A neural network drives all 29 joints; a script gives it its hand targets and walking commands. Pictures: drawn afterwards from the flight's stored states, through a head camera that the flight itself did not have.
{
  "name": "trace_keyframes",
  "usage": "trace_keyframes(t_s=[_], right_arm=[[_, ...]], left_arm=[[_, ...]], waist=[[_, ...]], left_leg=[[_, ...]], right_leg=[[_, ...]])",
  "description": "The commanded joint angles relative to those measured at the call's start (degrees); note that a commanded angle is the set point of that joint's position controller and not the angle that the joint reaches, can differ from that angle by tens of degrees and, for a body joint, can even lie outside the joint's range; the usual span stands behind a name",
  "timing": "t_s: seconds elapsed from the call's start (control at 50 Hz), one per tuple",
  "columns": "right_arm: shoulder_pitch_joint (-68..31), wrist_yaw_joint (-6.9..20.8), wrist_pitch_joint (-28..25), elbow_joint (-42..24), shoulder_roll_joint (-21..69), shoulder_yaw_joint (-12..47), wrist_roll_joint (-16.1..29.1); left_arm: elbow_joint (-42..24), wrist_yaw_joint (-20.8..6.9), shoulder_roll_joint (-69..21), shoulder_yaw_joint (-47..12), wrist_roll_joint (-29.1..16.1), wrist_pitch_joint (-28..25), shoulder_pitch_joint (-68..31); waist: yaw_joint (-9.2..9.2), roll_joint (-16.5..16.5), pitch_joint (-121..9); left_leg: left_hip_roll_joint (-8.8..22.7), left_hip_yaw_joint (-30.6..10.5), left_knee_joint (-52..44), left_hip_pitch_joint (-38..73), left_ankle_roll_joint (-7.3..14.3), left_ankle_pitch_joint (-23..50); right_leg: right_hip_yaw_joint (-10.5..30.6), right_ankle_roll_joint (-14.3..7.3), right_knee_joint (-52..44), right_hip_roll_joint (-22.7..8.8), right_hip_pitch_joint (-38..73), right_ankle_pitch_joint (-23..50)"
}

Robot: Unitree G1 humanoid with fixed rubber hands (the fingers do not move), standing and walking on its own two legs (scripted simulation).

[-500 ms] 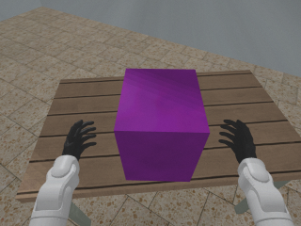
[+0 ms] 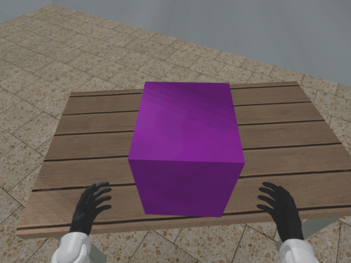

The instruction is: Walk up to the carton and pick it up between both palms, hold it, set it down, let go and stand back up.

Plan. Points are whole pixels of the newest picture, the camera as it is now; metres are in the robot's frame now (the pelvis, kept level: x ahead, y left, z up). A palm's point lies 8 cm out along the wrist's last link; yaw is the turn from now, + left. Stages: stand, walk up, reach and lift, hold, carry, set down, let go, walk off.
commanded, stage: set down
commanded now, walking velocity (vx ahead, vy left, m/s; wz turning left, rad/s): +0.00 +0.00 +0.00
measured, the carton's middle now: (184, 152) +0.38 +0.03 +0.01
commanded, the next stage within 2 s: let go in 1.50 s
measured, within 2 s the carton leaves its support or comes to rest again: neither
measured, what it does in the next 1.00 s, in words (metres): stands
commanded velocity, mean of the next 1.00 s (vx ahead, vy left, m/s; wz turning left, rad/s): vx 0.00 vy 0.00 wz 0.00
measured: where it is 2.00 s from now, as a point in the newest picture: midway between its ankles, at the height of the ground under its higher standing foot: outside the picture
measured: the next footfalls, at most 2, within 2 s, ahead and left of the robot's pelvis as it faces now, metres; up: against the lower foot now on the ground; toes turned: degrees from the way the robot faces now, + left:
none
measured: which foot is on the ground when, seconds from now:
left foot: down 0.00-1.00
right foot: down 0.00-1.00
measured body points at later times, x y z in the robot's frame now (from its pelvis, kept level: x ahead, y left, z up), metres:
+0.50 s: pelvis +0.00 +0.00 +0.00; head +0.00 +0.01 +0.45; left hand +0.16 +0.23 -0.04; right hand +0.18 -0.20 -0.03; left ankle +0.03 +0.14 -0.75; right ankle -0.03 -0.12 -0.75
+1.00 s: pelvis +0.01 +0.01 +0.00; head +0.01 +0.00 +0.45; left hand +0.17 +0.24 -0.05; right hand +0.17 -0.20 -0.08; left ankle +0.03 +0.14 -0.75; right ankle -0.03 -0.12 -0.75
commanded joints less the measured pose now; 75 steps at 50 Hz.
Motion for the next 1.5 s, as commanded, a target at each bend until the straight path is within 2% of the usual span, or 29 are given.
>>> trace_keyframes(t_s=[0.0,0.1,0.18,0.22,0.3,0.34,0.42,0.46,0.54,0.56,0.58,0.6,0.62,0.68,0.7,0.72,0.74,0.76,0.82,0.84,0.92,0.94,0.96,1.0,1.02,1.14,1.16,1.34,1.48], right_arm=[[2.5,0.2,-7.0,-7.9,-2.2,-0.1,0.0],[1.3,0.4,-9.2,-4.6,-2.5,0.0,-0.5],[0.6,1.9,-13.4,-8.4,-3.9,-0.6,1.2],[2.9,2.2,-14.6,-6.0,-3.9,-0.5,1.0],[2.6,2.7,-15.1,-1.5,-5.0,-1.5,0.2],[3.1,3.1,-14.0,5.1,-5.5,-2.1,-0.5],[1.0,2.9,-12.8,7.0,-5.2,-1.6,-1.0],[-0.2,2.1,-13.3,2.6,-3.9,-1.8,-1.1],[-1.8,2.6,-13.4,4.4,-3.6,-2.3,-1.7],[-1.7,2.9,-12.7,9.0,-4.1,-2.7,-2.7],[-2.2,3.1,-13.3,6.6,-4.3,-3.1,-2.2],[-3.3,2.9,-13.2,6.4,-4.0,-3.7,-2.2],[-2.6,3.0,-12.5,11.3,-3.9,-3.8,-3.6],[-4.1,2.7,-9.6,16.2,-4.1,-4.0,-5.7],[-3.8,2.4,-9.9,13.6,-4.3,-4.8,-5.6],[-4.3,2.4,-8.4,18.5,-4.4,-3.5,-6.6],[-4.3,2.0,-9.1,13.9,-4.0,-4.1,-5.8],[-5.1,2.3,-8.2,17.6,-4.8,-4.1,-6.7],[-5.5,2.8,-10.2,13.2,-5.8,-4.0,-5.7],[-6.3,2.8,-10.6,12.7,-5.6,-4.4,-5.7],[-7.3,2.6,-10.0,19.0,-5.6,-3.8,-9.2],[-6.6,2.4,-9.5,20.7,-5.5,-3.2,-9.4],[-7.4,2.5,-10.4,16.7,-5.2,-3.7,-8.4],[-7.8,2.5,-10.2,21.5,-5.5,-3.6,-9.3],[-8.4,2.6,-10.9,19.3,-5.7,-4.4,-8.9],[-10.3,1.4,-10.0,24.3,-4.6,-4.2,-11.9],[-11.0,1.5,-9.5,26.0,-4.5,-3.7,-11.9],[-13.0,1.5,-8.8,30.1,-6.3,-4.9,-12.7],[-14.1,1.9,-8.4,28.7,-6.3,-4.8,-13.4]], left_arm=[[-9.3,-1.6,5.6,2.4,0.5,-7.5,-0.4],[-5.2,-2.6,6.3,2.2,1.3,-9.7,-1.0],[-9.9,-0.5,5.3,1.1,0.8,-13.3,-0.2],[-7.5,0.2,4.7,0.4,0.9,-14.0,1.7],[-2.2,0.5,3.4,-0.3,1.8,-13.4,2.9],[1.5,0.6,2.5,-0.4,3.5,-12.3,2.5],[3.8,0.1,2.7,0.2,4.2,-10.9,1.3],[0.2,-0.2,5.9,1.8,3.2,-12.3,-1.1],[0.4,0.3,5.3,1.6,3.0,-12.6,-2.7],[3.8,0.0,4.3,1.2,4.0,-11.5,-2.4],[1.2,0.3,5.3,1.3,3.4,-12.4,-2.8],[0.6,0.3,5.7,1.3,3.3,-12.3,-3.8],[6.1,0.0,4.8,0.6,3.8,-11.3,-3.0],[11.0,-1.1,4.2,0.1,5.4,-7.9,-4.1],[8.0,-1.0,4.9,0.2,5.0,-8.1,-4.8],[14.0,-1.6,4.3,-0.3,5.5,-5.9,-4.7],[9.8,-1.5,5.5,0.2,4.9,-6.6,-5.5],[12.3,-1.4,4.1,0.6,6.2,-5.0,-4.8],[5.7,-0.3,4.8,1.4,6.2,-5.9,-5.2],[6.4,-0.4,5.5,1.2,5.5,-5.7,-5.3],[16.4,-2.0,4.9,1.5,6.9,-2.1,-4.7],[17.1,-2.4,4.9,2.5,7.7,-1.5,-5.4],[12.7,-2.2,5.6,2.4,6.8,-2.2,-6.4],[15.6,-2.7,5.2,2.1,7.3,-0.9,-6.2],[12.9,-2.5,5.2,2.0,7.1,-1.5,-6.5],[21.0,-4.6,5.3,2.5,7.0,1.4,-8.0],[21.7,-4.9,5.8,2.7,7.7,1.9,-8.7],[23.2,-5.5,4.7,1.9,7.9,4.7,-9.3],[24.8,-5.4,3.9,1.8,8.1,6.1,-9.6]], waist=[[-1.11,-0.7,-7.3],[-1.71,0.5,-2.0],[0.94,1.3,-6.3],[1.27,1.7,-4.6],[0.73,1.0,-3.0],[-0.20,2.7,-0.8],[0.29,0.8,-1.6],[0.35,-1.3,-3.3],[0.39,1.1,-3.9],[-0.66,2.1,-1.9],[-0.48,1.1,-3.0],[-0.46,2.9,-3.5],[-1.98,2.2,-1.4],[-2.54,3.3,2.2],[-2.73,2.9,0.6],[-2.78,2.4,3.1],[-2.69,1.7,0.2],[-2.20,1.8,1.8],[-0.42,1.6,-3.2],[-0.87,-0.4,-3.5],[-2.06,-3.2,-0.8],[-1.19,-3.0,-0.5],[-1.19,-3.5,-3.1],[-1.81,-3.0,-2.2],[-1.38,-2.4,-3.6],[-3.18,-6.2,-0.1],[-2.74,-4.9,0.6],[-3.96,-6.9,-0.4],[-2.90,-7.5,-0.3]], left_leg=[[-3.7,0.9,2.3,17.4,-0.3,19.2],[-3.7,0.5,1.5,17.1,-0.2,16.4],[-2.8,0.1,3.2,17.7,-0.6,20.4],[-2.7,0.1,3.3,18.0,-0.6,19.3],[-2.3,0.4,2.8,17.9,-0.4,15.8],[-2.2,0.2,2.3,17.7,-0.8,14.0],[-2.3,0.9,1.6,16.6,-0.3,11.4],[-2.9,1.1,1.8,15.7,0.6,10.1],[-2.5,0.9,1.7,15.4,0.4,9.2],[-2.5,0.9,1.5,15.2,-0.1,9.4],[-2.3,0.6,1.5,15.3,0.1,9.5],[-2.4,1.1,1.5,14.9,0.2,7.3],[-2.3,1.0,1.1,14.4,0.4,5.4],[-2.3,1.5,0.1,13.2,0.1,1.3],[-2.3,1.5,0.1,13.2,0.1,1.4],[-2.3,1.8,-0.2,12.8,-0.2,1.9],[-2.6,1.8,0.3,12.1,0.1,2.1],[-2.4,1.6,-0.1,13.3,-0.2,3.5],[-2.3,2.0,1.1,14.4,-0.8,10.0],[-2.4,2.0,1.7,14.2,-0.4,10.6],[-2.6,2.9,1.5,15.1,0.5,7.7],[-2.8,3.2,1.2,14.6,0.6,8.2],[-3.0,3.5,1.5,14.4,0.7,8.6],[-2.9,3.4,1.6,15.3,0.2,9.6],[-3.0,3.2,1.8,15.0,0.2,9.6],[-3.3,4.4,1.4,13.7,1.2,2.8],[-3.3,4.7,1.2,12.9,1.2,1.7],[-3.1,5.0,1.0,13.4,1.0,3.1],[-2.9,5.1,0.5,12.2,1.5,0.7]], right_leg=[[0.3,-0.2,-7.0,1.3,-9.2,11.7],[0.9,-0.3,-7.8,1.4,-10.6,8.1],[-0.3,-1.0,-6.7,2.3,-9.8,10.5],[-0.6,-1.2,-6.8,2.1,-11.3,9.1],[-1.0,-1.4,-7.3,2.2,-12.9,6.7],[-1.0,-1.6,-7.6,1.9,-13.7,4.6],[-0.8,-1.3,-7.9,1.7,-12.7,3.8],[-0.3,-0.3,-7.1,0.7,-11.6,4.9],[-0.3,-0.5,-6.8,0.6,-10.7,3.9],[-1.1,-0.6,-6.8,0.9,-11.6,3.4],[-1.2,-0.6,-6.7,1.2,-11.3,3.2],[-0.5,-0.7,-6.8,0.5,-10.8,2.0],[-0.8,-1.0,-7.2,0.7,-11.6,0.7],[-0.8,-1.2,-8.2,0.4,-12.8,-3.5],[-0.9,-1.1,-8.1,0.5,-12.1,-3.0],[-1.6,-1.0,-8.1,1.0,-13.4,-3.1],[-1.1,-0.9,-7.8,0.5,-11.0,-1.3],[-1.8,-0.9,-7.3,1.2,-12.0,-1.3],[-2.6,-0.6,-6.3,2.3,-10.5,3.5],[-2.8,-0.5,-6.4,2.0,-10.4,4.9],[-3.0,0.2,-7.3,2.2,-12.4,4.2],[-3.4,0.6,-6.9,2.5,-12.2,4.8],[-3.1,0.8,-6.6,2.3,-10.9,6.3],[-3.5,0.9,-6.1,2.5,-12.0,7.6],[-3.5,0.6,-5.6,3.0,-11.0,7.1],[-3.0,1.7,-6.4,2.0,-13.2,4.5],[-3.1,1.5,-6.1,2.1,-13.2,2.8],[-3.9,2.0,-5.6,2.7,-11.7,6.2],[-3.9,2.3,-5.7,2.4,-12.1,5.2]])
